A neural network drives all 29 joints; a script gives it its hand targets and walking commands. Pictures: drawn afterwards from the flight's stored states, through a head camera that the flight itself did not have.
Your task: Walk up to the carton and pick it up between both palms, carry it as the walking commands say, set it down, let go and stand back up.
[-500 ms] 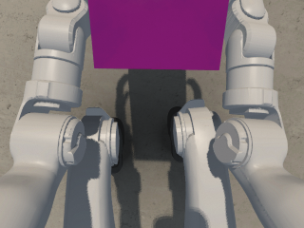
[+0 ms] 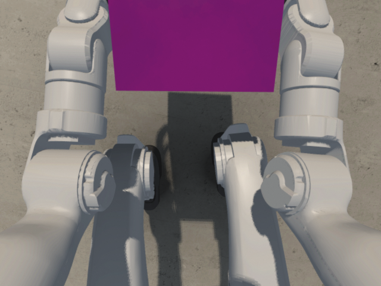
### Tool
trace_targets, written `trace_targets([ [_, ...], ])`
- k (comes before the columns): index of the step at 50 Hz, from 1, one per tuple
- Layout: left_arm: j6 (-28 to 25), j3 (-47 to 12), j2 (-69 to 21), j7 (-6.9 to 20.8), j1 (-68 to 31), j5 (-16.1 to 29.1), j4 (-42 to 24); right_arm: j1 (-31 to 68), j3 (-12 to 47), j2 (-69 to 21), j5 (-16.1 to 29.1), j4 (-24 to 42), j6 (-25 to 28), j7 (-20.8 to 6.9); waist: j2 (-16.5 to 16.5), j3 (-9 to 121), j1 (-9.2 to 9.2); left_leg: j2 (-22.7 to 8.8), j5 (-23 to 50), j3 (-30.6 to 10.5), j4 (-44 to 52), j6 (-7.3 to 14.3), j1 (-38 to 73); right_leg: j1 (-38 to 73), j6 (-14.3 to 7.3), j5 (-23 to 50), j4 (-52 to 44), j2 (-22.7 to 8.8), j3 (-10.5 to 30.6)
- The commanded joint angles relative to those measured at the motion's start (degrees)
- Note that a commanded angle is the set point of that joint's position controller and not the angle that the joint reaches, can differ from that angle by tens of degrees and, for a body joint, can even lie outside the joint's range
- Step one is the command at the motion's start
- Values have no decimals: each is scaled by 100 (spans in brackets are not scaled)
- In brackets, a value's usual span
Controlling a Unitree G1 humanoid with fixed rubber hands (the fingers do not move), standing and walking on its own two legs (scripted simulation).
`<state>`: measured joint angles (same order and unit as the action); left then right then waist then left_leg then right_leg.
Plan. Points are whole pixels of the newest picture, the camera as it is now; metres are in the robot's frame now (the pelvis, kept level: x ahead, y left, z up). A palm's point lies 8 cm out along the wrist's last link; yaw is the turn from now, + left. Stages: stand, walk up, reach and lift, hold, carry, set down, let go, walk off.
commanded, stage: reach and lift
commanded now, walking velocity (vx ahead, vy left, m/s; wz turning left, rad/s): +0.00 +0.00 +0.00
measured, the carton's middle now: (194, 42) +0.50 -0.05 -0.16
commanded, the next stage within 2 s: none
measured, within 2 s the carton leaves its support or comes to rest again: neither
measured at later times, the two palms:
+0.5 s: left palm out of the picture +0.54 +0.09 -0.03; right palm out of the picture +0.52 -0.18 -0.02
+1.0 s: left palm out of the picture +0.52 +0.08 +0.04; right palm out of the picture +0.49 -0.19 +0.05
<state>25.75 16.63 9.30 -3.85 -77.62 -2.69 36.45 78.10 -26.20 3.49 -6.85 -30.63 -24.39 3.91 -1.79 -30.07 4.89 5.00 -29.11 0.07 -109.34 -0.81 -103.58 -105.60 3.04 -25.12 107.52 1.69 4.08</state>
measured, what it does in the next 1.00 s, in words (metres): rises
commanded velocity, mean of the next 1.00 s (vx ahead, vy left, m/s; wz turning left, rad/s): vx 0.00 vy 0.00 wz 0.00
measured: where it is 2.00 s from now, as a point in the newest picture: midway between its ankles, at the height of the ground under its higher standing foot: (187, 182)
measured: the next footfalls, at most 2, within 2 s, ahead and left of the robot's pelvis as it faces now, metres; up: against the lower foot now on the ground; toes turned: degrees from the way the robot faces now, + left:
none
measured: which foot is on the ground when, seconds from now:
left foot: down 0.00-1.00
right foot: down 0.00-1.00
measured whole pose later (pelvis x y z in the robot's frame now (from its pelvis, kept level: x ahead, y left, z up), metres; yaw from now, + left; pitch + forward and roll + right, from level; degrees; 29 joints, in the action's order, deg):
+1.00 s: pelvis +0.00 +0.01 +0.11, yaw -1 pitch +14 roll +1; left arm 27.0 16.9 4.9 -3.4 -68.2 -4.0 33.0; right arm 66.8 -25.6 0.4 -7.2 -24.8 -26.6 3.3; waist -0.9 -29.9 5.1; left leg 4.7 -25.9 -0.4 -89.3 0.1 -77.8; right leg -79.8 3.1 -22.2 87.5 1.6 4.8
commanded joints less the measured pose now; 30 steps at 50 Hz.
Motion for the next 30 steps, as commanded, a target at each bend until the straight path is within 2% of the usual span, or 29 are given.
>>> trace_targets([
  [1, -366, -3067, -6088, 1287, -5345, 1092, -1417, 3856, 3690, -5840, 938, 239, -219, -1115, 19, 13530, 300, 681, 435, 579, 1368, -44, 2782, 5485, -149, 1155, -1093, 664, -750],
  [2, -287, -3071, -6303, 1296, -5289, 1153, -1047, 3909, 3518, -5742, 901, 22, -208, -1141, -142, 12942, 349, 663, 222, 424, 1498, -46, 2775, 4869, -242, 817, -1067, 641, -744],
  [3, -366, -2916, -6167, 1312, -5272, 1023, -922, 3957, 3494, -6051, 880, -243, -220, -1198, 296, 12486, 272, 617, 5, 432, 1635, 71, 2680, 4576, -185, 614, -1175, 647, -911],
  [4, -305, -2997, -6575, 1354, -4821, 890, -765, 3869, 3526, -5831, 803, -141, -210, -1279, 40, 12723, 304, 639, 254, 510, 1643, -13, 2864, 4734, -232, 818, -1293, 665, -922],
  [5, -397, -2681, -6469, 1298, -4805, 690, -637, 3193, 3187, -6088, 604, -924, -214, -1324, 33, 11887, 168, 625, 165, 474, 1649, -4, 2604, 4159, -255, 696, -1227, 648, -866],
  [6, -385, -2813, -6581, 1286, -4904, 725, -854, 3820, 3496, -6060, 872, -3, -103, -1371, -182, 12832, 15, 620, 483, 447, 1711, 18, 3296, 4699, -243, 976, -1238, 676, -885],
  [7, -374, -2607, -6476, 1334, -4970, 629, -562, 3658, 3133, -6012, 582, -874, -212, -1438, 84, 12032, 158, 621, 22, 438, 1852, 2, 2709, 4363, -247, 537, -1316, 685, -979],
  [8, -379, -2724, -6670, 1369, -4798, 702, -643, 3400, 3378, -6270, 770, -579, -156, -1470, -213, 12476, 108, 620, 412, 431, 1712, -49, 3161, 4276, -285, 913, -1192, 716, -938],
  [9, -287, -2522, -6779, 1381, -4422, 616, -127, 3686, 3316, -5978, 766, -591, -121, -1525, -226, 12198, 85, 646, 333, 430, 1745, -55, 2966, 4074, -268, 691, -1282, 685, -1021],
  [10, -403, -2964, -6644, 1377, -5023, 843, -1023, 3223, 3271, -6379, 864, -749, -186, -1508, -373, 12506, 283, 627, 471, 474, 1804, -47, 3272, 4452, -248, 983, -1368, 719, -935],
  [11, -343, -2739, -6494, 1395, -4931, 677, -860, 3446, 3408, -6283, 882, -504, -200, -1551, -224, 12655, -87, 605, 516, 546, 1837, -51, 3196, 4762, -216, 985, -1452, 676, -860],
  [12, -351, -2997, -6658, 1386, -4956, 917, -976, 3354, 3397, -6288, 892, -697, -208, -1565, -297, 12884, 295, 601, 623, 384, 1805, -119, 3481, 4393, -240, 1078, -1270, 697, -964],
  [13, -362, -3133, -6700, 1375, -5039, 1012, -1442, 3592, 3691, -6410, 1025, 172, -173, -1491, -54, 13765, 306, 650, 1000, 407, 1825, -76, 3887, 5322, -184, 1518, -1422, 726, -968],
  [15, -309, -3246, -6564, 1291, -4997, 1053, -1541, 3616, 3932, -6150, 1083, 322, -225, -1403, -74, 14298, 141, 766, 1199, 529, 1718, -99, 4022, 5466, -150, 1586, -1441, 799, -901],
  [16, -303, -3075, -6475, 1294, -4951, 1111, -1498, 3449, 3964, -6381, 1053, 47, -314, -1385, 281, 14041, 50, 705, 1111, 391, 1860, 6, 3818, 5661, -127, 1532, -1509, 742, -838],
  [17, -250, -3270, -6525, 1283, -4939, 1169, -1731, 3491, 4239, -6356, 1194, 612, -309, -1313, 215, 14540, 4, 724, 1078, 426, 1853, -42, 3995, 6034, -140, 1612, -1587, 759, -746],
  [18, -277, -2883, -6220, 1296, -4907, 1046, -1352, 3625, 3772, -6301, 1036, -89, -375, -1313, 509, 13483, 23, 686, 541, 419, 1970, 47, 3172, 5624, -86, 1140, -1613, 735, -807],
  [19, -258, -3251, -6662, 1314, -4990, 1234, -1807, 3431, 4061, -6467, 1178, 572, -363, -1317, 309, 14424, 128, 724, 894, 400, 2058, 11, 4034, 6183, -149, 1557, -1618, 800, -851],
  [20, -225, -2917, -6291, 1319, -4886, 889, -1301, 3854, 3961, -6245, 1100, 372, -332, -1296, 441, 13546, -264, 679, 548, 443, 2090, 32, 3389, 5639, -105, 1105, -1658, 761, -801],
  [21, -204, -3294, -6659, 1295, -4731, 1070, -1356, 3673, 3909, -6152, 1121, 523, -291, -1293, 100, 13790, 146, 701, 844, 322, 2117, 17, 4064, 5639, -168, 1275, -1666, 777, -806],
  [22, -208, -3298, -6504, 1312, -4876, 1049, -1533, 3370, 3940, -6056, 1012, 396, -299, -1276, 97, 13563, 241, 632, 848, 332, 2226, -61, 4043, 5719, -220, 1373, -1787, 757, -841],
  [23, -211, -3273, -6589, 1338, -4884, 1124, -1226, 3488, 3938, -6286, 1114, 205, -268, -1243, 229, 13339, 246, 655, 697, 354, 2165, 16, 3819, 5662, -188, 1237, -1859, 739, -798],
  [24, -258, -3408, -6454, 1294, -5011, 1216, -1816, 3737, 4116, -6096, 1178, 775, -254, -1200, 136, 14112, 239, 642, 966, 303, 2181, -44, 4084, 6031, -198, 1612, -1795, 742, -781],
  [25, -232, -3143, -6573, 1305, -4557, 1010, -1010, 3602, 4044, -6063, 984, 309, -247, -1172, 192, 13364, 130, 699, 861, 394, 2171, -20, 3894, 5791, -160, 1306, -1885, 707, -757],
  [26, -185, -3131, -6479, 1360, -4560, 1002, -1038, 3189, 3715, -6250, 938, 62, -322, -1218, 150, 12896, 293, 622, 440, 316, 2365, 7, 3895, 5708, -154, 976, -2016, 709, -776],
  [27, -166, -2963, -6810, 1378, -4489, 792, -710, 3059, 3495, -6148, 764, -398, -290, -1295, -279, 12662, 135, 644, 63, 497, 2403, -115, 3705, 5374, -248, 534, -2081, 726, -769],
  [28, -158, -3183, -6723, 1397, -4676, 910, -1096, 3145, 3451, -6221, 850, -177, -292, -1356, -325, 12920, 333, 600, 97, 240, 2634, -95, 4153, 5291, -259, 659, -2038, 742, -907],
  [29, -219, -3117, -6734, 1411, -4624, 904, -938, 3127, 3382, -6141, 824, -560, -267, -1415, -434, 12429, 359, 574, -7, 231, 2621, -147, 3918, 4804, -299, 555, -1983, 681, -899],
  [30, -278, -3089, -6607, 1413, -4662, 874, -1134, 2908, 3406, -6567, 879, -575, -275, -1442, -361, 12415, 221, 527, -10, 277, 2753, -85, 4058, 5210, -258, 559, -2157, 704, -846],
])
